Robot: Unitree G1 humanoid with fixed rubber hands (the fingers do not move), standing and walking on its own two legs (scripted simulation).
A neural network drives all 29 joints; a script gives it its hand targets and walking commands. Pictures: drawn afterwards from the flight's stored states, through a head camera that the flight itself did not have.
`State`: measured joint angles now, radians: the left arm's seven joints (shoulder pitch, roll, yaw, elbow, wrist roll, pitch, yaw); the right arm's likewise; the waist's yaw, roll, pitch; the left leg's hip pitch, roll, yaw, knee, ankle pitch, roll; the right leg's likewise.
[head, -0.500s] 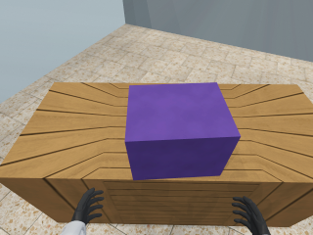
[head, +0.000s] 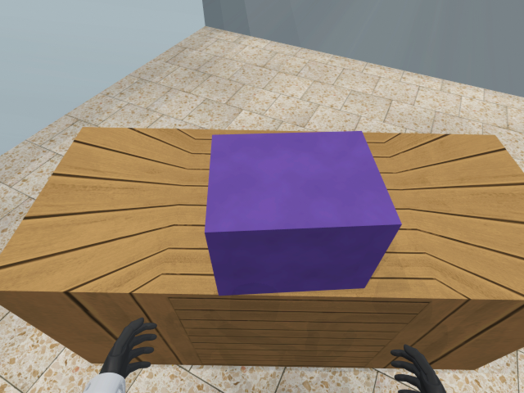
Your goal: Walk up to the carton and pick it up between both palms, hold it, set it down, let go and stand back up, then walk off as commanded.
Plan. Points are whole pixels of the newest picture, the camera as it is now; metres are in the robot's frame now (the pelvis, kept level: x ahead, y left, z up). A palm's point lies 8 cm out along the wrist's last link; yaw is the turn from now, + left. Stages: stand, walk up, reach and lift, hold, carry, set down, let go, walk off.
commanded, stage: stand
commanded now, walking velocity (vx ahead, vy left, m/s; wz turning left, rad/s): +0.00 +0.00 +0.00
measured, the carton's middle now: (290, 213) +0.46 -0.01 -0.05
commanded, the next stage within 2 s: walk off in 1.46 s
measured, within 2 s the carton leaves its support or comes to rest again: neither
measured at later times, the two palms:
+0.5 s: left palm out of the picture +0.11 +0.27 -0.09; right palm out of the picture +0.13 -0.28 -0.09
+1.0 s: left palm out of the picture +0.10 +0.28 -0.09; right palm out of the picture +0.12 -0.28 -0.10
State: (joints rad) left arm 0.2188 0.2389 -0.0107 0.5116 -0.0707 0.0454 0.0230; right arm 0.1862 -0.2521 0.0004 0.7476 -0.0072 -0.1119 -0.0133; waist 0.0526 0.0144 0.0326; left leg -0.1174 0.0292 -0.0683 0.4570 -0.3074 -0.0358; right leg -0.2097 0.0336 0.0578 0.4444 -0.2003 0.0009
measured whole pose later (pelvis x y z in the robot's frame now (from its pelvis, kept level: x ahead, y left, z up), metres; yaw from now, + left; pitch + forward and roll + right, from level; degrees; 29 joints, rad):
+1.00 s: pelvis +0.00 +0.00 +0.00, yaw +0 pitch -2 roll -1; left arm 0.22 0.30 0.02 0.74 -0.06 -0.02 0.01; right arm 0.21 -0.34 -0.01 0.82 -0.01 -0.04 0.00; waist 0.05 0.01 0.03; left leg -0.12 0.03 -0.07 0.46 -0.31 -0.03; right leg -0.21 0.03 0.06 0.45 -0.20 0.00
